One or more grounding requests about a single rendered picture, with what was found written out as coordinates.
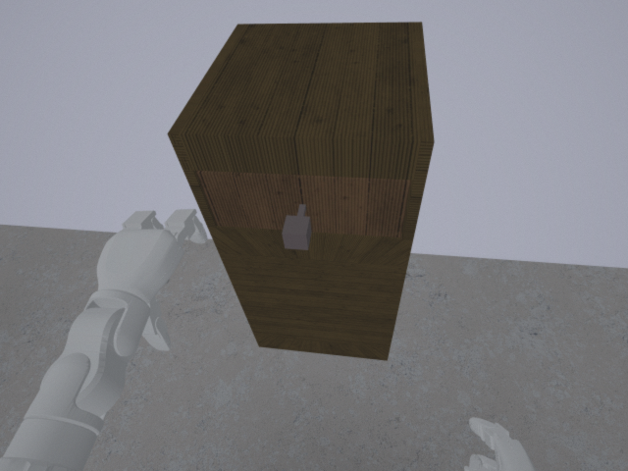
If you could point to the left robot hand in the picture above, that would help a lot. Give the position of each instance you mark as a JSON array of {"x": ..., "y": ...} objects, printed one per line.
[{"x": 143, "y": 256}]

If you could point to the right robot hand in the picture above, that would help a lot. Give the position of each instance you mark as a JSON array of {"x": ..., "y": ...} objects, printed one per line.
[{"x": 510, "y": 454}]

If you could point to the drawer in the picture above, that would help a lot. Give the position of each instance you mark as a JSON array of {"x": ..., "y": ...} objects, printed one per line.
[{"x": 335, "y": 205}]

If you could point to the robot left forearm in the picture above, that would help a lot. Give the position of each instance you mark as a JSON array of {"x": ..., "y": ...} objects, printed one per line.
[{"x": 68, "y": 413}]

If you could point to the cabinet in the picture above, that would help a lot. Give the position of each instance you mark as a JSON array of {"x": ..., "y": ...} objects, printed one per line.
[{"x": 335, "y": 100}]

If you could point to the handle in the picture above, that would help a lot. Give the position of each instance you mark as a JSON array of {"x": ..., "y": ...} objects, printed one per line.
[{"x": 297, "y": 230}]

